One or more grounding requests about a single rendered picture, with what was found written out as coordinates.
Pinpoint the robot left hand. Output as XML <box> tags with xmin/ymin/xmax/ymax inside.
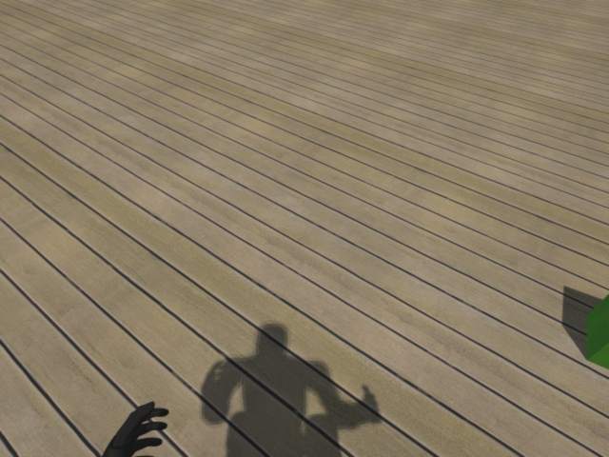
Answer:
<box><xmin>102</xmin><ymin>402</ymin><xmax>169</xmax><ymax>457</ymax></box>

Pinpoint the carton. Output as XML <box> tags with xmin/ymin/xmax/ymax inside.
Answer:
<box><xmin>586</xmin><ymin>294</ymin><xmax>609</xmax><ymax>369</ymax></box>

